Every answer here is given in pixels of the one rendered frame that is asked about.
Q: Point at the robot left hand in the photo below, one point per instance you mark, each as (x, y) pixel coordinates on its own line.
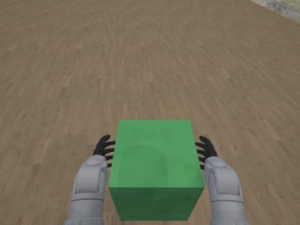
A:
(100, 148)

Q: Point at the left robot forearm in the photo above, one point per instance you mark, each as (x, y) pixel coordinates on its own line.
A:
(88, 193)

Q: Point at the robot right hand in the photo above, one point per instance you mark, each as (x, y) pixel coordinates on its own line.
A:
(209, 150)

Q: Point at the right robot forearm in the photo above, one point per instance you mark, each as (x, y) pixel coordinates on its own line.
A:
(225, 193)

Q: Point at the carton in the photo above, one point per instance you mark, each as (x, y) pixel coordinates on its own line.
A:
(156, 173)

